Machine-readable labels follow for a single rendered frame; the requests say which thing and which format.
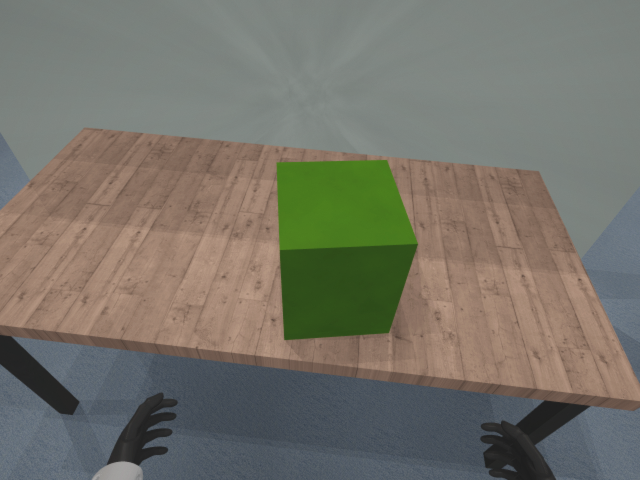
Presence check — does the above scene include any table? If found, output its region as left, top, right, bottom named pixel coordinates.
left=0, top=127, right=640, bottom=469

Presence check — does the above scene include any left robot hand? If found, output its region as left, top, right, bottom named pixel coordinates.
left=107, top=392, right=178, bottom=466

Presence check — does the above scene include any carton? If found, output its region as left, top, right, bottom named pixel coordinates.
left=277, top=160, right=418, bottom=340

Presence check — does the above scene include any right robot hand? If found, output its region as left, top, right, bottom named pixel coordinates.
left=480, top=420, right=556, bottom=480

